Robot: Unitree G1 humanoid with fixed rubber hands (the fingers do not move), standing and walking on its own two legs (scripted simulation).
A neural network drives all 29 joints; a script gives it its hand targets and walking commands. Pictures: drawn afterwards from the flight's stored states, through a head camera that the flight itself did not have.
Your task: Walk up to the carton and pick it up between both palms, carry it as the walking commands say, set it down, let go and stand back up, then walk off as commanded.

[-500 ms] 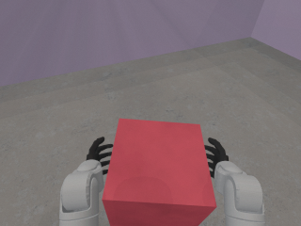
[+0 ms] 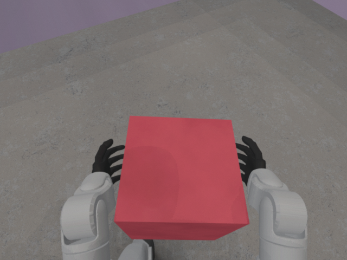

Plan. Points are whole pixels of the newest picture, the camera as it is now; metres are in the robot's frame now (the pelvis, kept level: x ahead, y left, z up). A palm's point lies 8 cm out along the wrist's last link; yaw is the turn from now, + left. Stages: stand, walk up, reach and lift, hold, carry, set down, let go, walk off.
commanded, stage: carry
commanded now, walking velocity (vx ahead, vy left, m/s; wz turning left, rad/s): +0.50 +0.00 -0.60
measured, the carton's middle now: (176, 185) +0.29 +0.01 -0.03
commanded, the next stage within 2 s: none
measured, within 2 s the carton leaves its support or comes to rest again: neither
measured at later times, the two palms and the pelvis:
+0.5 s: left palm (201, 61) +0.60 -0.05 +0.06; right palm (315, 88) +0.51 -0.34 +0.07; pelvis +0.30 -0.11 -0.02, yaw -16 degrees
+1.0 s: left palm (274, 4) +0.84 -0.30 +0.10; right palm out of the picture +0.64 -0.53 +0.10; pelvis +0.53 -0.24 +0.01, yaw -39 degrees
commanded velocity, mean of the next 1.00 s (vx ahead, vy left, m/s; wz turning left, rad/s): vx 0.50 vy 0.00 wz -0.60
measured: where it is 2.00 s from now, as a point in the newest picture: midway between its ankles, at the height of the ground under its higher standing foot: (255, 153)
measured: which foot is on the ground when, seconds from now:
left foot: up 0.00-0.02, down 0.04-0.46, up 0.48-0.74, down 0.76-1.00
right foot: down 0.00-0.06, up 0.08-0.40, down 0.42-0.78, up 0.80-1.00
